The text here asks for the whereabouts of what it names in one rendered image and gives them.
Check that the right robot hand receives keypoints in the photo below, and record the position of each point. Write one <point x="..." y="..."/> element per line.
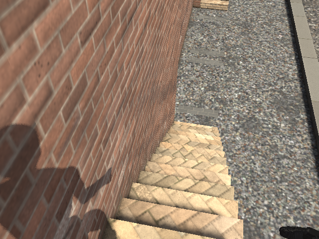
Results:
<point x="293" y="232"/>

